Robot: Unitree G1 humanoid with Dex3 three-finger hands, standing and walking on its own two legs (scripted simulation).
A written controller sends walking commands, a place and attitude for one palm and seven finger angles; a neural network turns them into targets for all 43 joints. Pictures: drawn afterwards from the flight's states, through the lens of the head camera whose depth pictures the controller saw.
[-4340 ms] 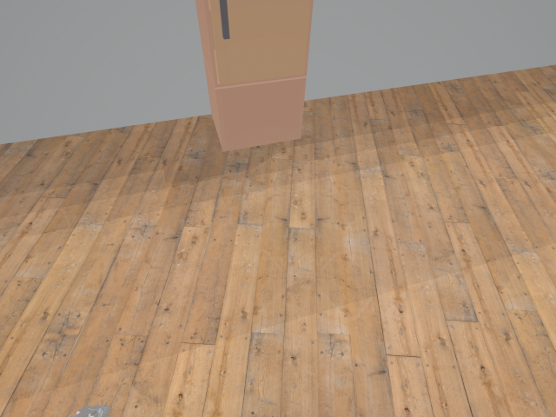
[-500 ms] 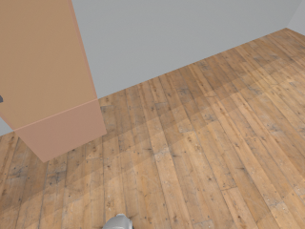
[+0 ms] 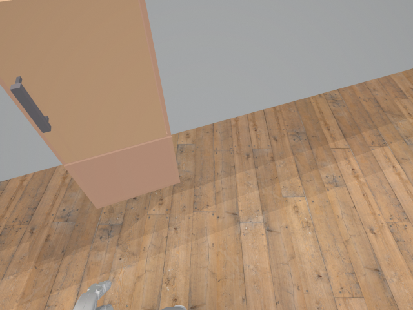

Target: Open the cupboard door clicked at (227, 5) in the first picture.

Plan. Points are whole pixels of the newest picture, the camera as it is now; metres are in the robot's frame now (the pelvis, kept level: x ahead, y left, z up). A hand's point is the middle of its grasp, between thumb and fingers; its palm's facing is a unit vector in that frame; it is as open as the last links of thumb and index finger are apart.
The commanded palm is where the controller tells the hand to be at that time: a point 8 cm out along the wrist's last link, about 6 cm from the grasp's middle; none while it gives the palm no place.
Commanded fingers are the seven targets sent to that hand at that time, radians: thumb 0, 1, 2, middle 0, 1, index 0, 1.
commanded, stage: turn to face it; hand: left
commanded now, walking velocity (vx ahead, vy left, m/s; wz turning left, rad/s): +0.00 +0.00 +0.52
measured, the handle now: (33, 105) +0.68 +0.57 -0.02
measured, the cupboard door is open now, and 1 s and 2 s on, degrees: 0 0 0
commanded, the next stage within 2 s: take the last steps up to it in 0.42 s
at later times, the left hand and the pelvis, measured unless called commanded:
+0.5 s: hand out of the picture -0.03 +0.23 -0.17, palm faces +0.30 -0.92 -0.25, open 7.4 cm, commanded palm none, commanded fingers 0.00 0.90 0.90 -0.20 -0.30 -0.20 -0.30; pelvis +0.01 +0.01 +0.01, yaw +13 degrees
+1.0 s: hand out of the picture -0.04 +0.15 -0.14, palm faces +0.41 -0.89 -0.18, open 7.4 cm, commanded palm none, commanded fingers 0.00 0.90 0.90 -0.20 -0.30 -0.20 -0.30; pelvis +0.07 +0.02 +0.02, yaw +20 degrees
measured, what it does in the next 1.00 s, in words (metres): steps on the spot, turning left: left foot, then right foot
